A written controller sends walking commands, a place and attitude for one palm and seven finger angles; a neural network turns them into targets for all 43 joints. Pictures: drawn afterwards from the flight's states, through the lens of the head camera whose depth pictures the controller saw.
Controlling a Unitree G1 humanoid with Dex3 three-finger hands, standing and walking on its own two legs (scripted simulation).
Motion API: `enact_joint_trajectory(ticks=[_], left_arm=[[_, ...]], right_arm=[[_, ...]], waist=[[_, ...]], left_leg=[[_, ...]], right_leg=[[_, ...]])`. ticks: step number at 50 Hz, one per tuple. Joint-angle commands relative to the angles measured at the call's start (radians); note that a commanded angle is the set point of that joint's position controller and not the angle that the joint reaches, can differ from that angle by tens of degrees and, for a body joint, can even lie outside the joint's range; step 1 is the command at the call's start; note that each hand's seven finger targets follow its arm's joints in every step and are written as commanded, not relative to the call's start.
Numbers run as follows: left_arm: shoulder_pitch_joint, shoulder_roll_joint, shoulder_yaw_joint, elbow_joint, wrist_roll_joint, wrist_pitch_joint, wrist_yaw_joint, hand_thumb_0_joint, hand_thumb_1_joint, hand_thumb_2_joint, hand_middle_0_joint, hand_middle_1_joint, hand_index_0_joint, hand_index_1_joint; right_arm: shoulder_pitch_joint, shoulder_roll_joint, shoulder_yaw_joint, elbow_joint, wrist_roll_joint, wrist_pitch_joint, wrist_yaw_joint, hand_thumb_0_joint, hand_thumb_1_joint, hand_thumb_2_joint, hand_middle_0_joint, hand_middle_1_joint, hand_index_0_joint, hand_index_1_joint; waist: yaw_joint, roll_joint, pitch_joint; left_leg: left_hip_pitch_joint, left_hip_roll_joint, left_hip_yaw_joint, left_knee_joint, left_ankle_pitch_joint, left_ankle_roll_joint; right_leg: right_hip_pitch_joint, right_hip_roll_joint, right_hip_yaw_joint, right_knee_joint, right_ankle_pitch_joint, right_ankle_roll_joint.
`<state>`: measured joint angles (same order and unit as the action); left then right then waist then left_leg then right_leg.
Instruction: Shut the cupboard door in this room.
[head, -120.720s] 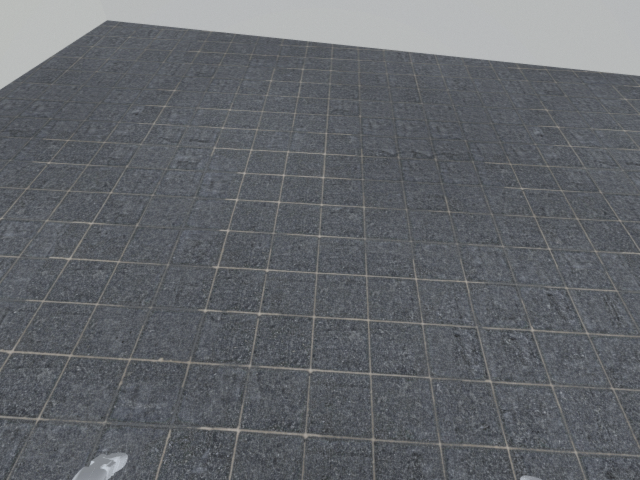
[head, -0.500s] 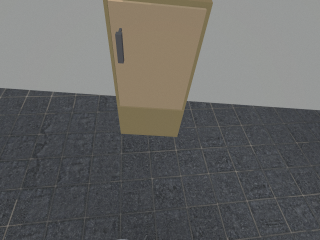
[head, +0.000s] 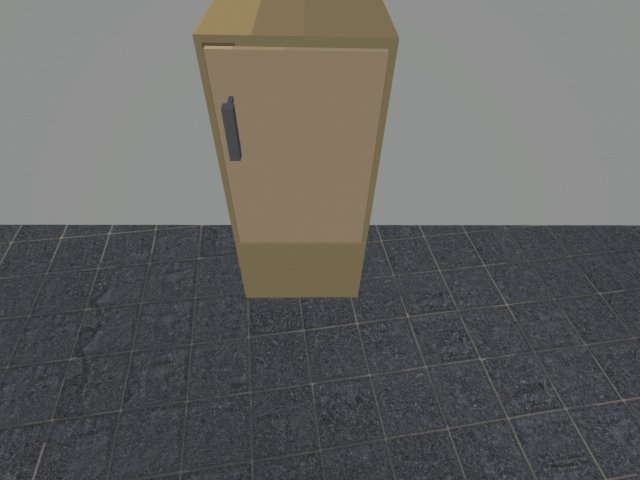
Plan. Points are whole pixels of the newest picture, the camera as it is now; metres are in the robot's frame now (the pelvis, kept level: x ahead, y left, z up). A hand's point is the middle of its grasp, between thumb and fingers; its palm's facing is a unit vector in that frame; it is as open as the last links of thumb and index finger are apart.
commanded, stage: let the arm hang, fingers relaxed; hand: left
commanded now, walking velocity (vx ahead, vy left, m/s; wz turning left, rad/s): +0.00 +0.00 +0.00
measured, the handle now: (233, 128) +0.85 +0.25 -0.01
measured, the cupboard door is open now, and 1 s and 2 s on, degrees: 0 0 0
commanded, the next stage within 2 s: look to check the result in 0.16 s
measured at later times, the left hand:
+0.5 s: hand out of the picture +0.00 +0.19 -0.17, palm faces +0.03 -0.97 -0.22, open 7.4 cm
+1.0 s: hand out of the picture +0.06 +0.20 -0.16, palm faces +0.01 -0.97 -0.26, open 7.4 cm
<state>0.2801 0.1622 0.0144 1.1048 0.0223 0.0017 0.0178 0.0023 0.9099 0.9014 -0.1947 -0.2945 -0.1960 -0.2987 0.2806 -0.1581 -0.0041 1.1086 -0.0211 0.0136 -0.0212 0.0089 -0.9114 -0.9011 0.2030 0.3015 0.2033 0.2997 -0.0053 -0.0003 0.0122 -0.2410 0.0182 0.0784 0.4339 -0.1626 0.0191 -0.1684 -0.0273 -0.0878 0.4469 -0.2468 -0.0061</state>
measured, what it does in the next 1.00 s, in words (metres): stands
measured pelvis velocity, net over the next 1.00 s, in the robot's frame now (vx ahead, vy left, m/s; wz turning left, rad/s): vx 0.03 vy -0.01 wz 0.01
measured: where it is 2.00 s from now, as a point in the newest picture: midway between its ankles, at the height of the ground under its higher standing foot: outside the picture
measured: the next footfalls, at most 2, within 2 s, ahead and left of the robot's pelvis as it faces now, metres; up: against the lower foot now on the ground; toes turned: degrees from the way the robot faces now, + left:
none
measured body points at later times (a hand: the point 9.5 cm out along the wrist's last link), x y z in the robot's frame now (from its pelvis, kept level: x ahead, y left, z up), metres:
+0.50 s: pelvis +0.02 +0.00 +0.00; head +0.03 +0.00 +0.45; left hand +0.00 +0.24 -0.15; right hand +0.03 -0.23 -0.16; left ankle +0.05 +0.11 -0.74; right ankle +0.00 -0.11 -0.74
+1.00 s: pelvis +0.03 -0.01 +0.01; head +0.05 -0.01 +0.46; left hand +0.06 +0.25 -0.14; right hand +0.08 -0.27 -0.14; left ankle +0.05 +0.11 -0.74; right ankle +0.00 -0.11 -0.74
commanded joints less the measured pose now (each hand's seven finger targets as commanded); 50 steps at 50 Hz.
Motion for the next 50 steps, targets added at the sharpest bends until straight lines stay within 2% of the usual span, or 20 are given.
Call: enact_joint_trajectory(ticks=[1,4,7,11,14,19,22,25,29,32,34,36,39,42,50], left_arm=[[0.070,0.118,0.024,-0.016,-0.006,-0.008,0.011,0.000,0.900,0.900,-0.200,-0.300,-0.200,-0.300],[0.070,0.120,0.026,-0.018,-0.006,-0.011,0.011,0.000,0.900,0.900,-0.200,-0.300,-0.200,-0.300],[0.060,0.113,0.024,-0.010,-0.008,-0.010,0.011,0.000,0.900,0.900,-0.200,-0.300,-0.200,-0.300],[0.053,0.117,0.025,-0.006,-0.008,-0.009,0.010,0.000,0.900,0.900,-0.200,-0.300,-0.200,-0.300],[0.059,0.122,0.025,-0.006,-0.007,-0.012,0.010,0.000,0.900,0.900,-0.200,-0.300,-0.200,-0.300],[0.052,0.133,0.026,-0.006,-0.007,-0.015,0.010,0.000,0.900,0.900,-0.200,-0.300,-0.200,-0.300],[0.047,0.134,0.025,-0.002,-0.007,-0.015,0.010,0.000,0.900,0.900,-0.200,-0.300,-0.200,-0.300],[0.039,0.145,0.025,-0.001,-0.006,-0.015,0.009,0.000,0.900,0.900,-0.200,-0.300,-0.200,-0.300],[0.032,0.166,0.027,-0.005,-0.006,-0.020,0.008,0.000,0.900,0.900,-0.200,-0.300,-0.200,-0.300],[0.019,0.171,0.027,-0.004,-0.007,-0.021,0.006,0.000,0.900,0.900,-0.200,-0.300,-0.200,-0.300],[0.014,0.184,0.030,-0.008,-0.006,-0.023,0.006,0.000,0.900,0.900,-0.200,-0.300,-0.200,-0.300],[0.000,0.190,0.030,-0.008,-0.006,-0.023,0.005,0.000,0.900,0.900,-0.200,-0.300,-0.200,-0.300],[-0.011,0.208,0.032,-0.011,-0.005,-0.027,0.003,0.000,0.900,0.900,-0.200,-0.300,-0.200,-0.300],[-0.029,0.215,0.032,-0.013,-0.006,-0.027,0.002,0.000,0.900,0.900,-0.200,-0.300,-0.200,-0.300],[-0.062,0.250,0.035,-0.021,-0.007,-0.033,0.001,0.000,0.900,0.900,-0.200,-0.300,-0.200,-0.300]], right_arm=[[0.045,-0.104,-0.015,-0.020,0.002,-0.018,-0.007,0.000,-0.900,-0.900,0.200,0.300,0.200,0.300],[0.039,-0.110,-0.016,-0.021,0.005,-0.022,-0.008,0.000,-0.900,-0.900,0.200,0.300,0.200,0.300],[0.036,-0.107,-0.014,-0.016,0.004,-0.024,-0.011,0.000,-0.900,-0.900,0.200,0.300,0.200,0.300],[0.038,-0.112,-0.016,-0.014,0.005,-0.021,-0.012,0.000,-0.900,-0.900,0.200,0.300,0.200,0.300],[0.032,-0.126,-0.020,-0.019,0.007,-0.020,-0.013,0.000,-0.900,-0.900,0.200,0.300,0.200,0.300],[0.020,-0.139,-0.022,-0.020,0.009,-0.023,-0.012,0.000,-0.900,-0.900,0.200,0.300,0.200,0.300],[0.008,-0.139,-0.021,-0.017,0.007,-0.023,-0.012,0.000,-0.900,-0.900,0.200,0.300,0.200,0.300],[-0.007,-0.150,-0.022,-0.017,0.008,-0.023,-0.012,0.000,-0.900,-0.900,0.200,0.300,0.200,0.300],[-0.027,-0.172,-0.024,-0.020,0.010,-0.024,-0.011,0.000,-0.900,-0.900,0.200,0.300,0.200,0.300],[-0.043,-0.180,-0.024,-0.020,0.008,-0.027,-0.011,0.000,-0.900,-0.900,0.200,0.300,0.200,0.300],[-0.056,-0.194,-0.026,-0.025,0.010,-0.028,-0.010,0.000,-0.900,-0.900,0.200,0.300,0.200,0.300],[-0.065,-0.195,-0.026,-0.023,0.008,-0.029,-0.010,0.000,-0.900,-0.900,0.200,0.300,0.200,0.300],[-0.080,-0.217,-0.028,-0.030,0.010,-0.029,-0.009,0.000,-0.900,-0.900,0.200,0.300,0.200,0.300],[-0.096,-0.226,-0.026,-0.028,0.007,-0.031,-0.008,0.000,-0.900,-0.900,0.200,0.300,0.200,0.300],[-0.125,-0.261,-0.030,-0.034,0.007,-0.035,-0.006,0.000,-0.900,-0.900,0.200,0.300,0.200,0.300]], waist=[[0.004,0.022,0.069],[0.007,0.023,0.053],[0.006,0.052,0.054],[0.002,0.033,0.071],[0.003,0.004,0.065],[0.002,0.001,0.037],[0.001,-0.001,0.046],[0.001,0.000,0.064],[0.003,-0.011,0.049],[0.002,0.015,0.040],[0.005,0.005,0.038],[0.003,0.021,0.032],[0.004,-0.005,0.021],[0.004,0.013,0.031],[0.002,0.005,-0.014]], left_leg=[[0.003,0.079,-0.112,-0.113,-0.044,0.003],[0.020,0.082,-0.112,-0.106,-0.002,0.003],[0.024,0.085,-0.117,-0.112,0.023,0.003],[0.019,0.085,-0.121,-0.122,-0.015,0.003],[0.047,0.085,-0.116,-0.111,0.010,0.006],[0.070,0.090,-0.115,-0.106,0.046,0.009],[0.072,0.092,-0.114,-0.111,0.042,0.008],[0.069,0.093,-0.114,-0.114,0.047,0.008],[0.083,0.093,-0.116,-0.111,0.067,0.008],[0.091,0.095,-0.115,-0.116,0.078,0.008],[0.098,0.095,-0.119,-0.114,0.091,0.008],[0.098,0.098,-0.117,-0.120,0.095,0.007],[0.110,0.100,-0.118,-0.118,0.106,0.006],[0.105,0.101,-0.120,-0.128,0.109,0.005],[0.136,0.110,-0.120,-0.123,0.169,0.004]], right_leg=[[-0.066,-0.087,0.104,-0.130,-0.037,-0.032],[-0.049,-0.086,0.101,-0.132,-0.005,-0.033],[-0.033,-0.087,0.097,-0.128,0.022,-0.032],[-0.038,-0.086,0.097,-0.140,-0.004,-0.032],[-0.047,-0.085,0.097,-0.145,0.007,-0.033],[-0.031,-0.087,0.099,-0.144,0.033,-0.033],[-0.031,-0.090,0.099,-0.149,0.033,-0.031],[-0.034,-0.092,0.097,-0.154,0.033,-0.031],[-0.023,-0.091,0.103,-0.161,0.051,-0.032],[-0.011,-0.097,0.104,-0.163,0.067,-0.032],[-0.009,-0.095,0.105,-0.166,0.081,-0.034],[0.005,-0.101,0.104,-0.169,0.089,-0.034],[0.009,-0.100,0.103,-0.174,0.105,-0.033],[0.017,-0.103,0.108,-0.180,0.110,-0.034],[0.056,-0.113,0.103,-0.180,0.196,-0.036]])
